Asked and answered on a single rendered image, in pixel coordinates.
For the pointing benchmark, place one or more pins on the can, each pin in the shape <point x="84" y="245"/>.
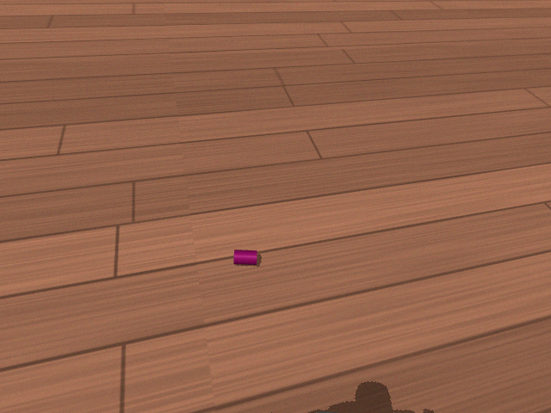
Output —
<point x="246" y="257"/>

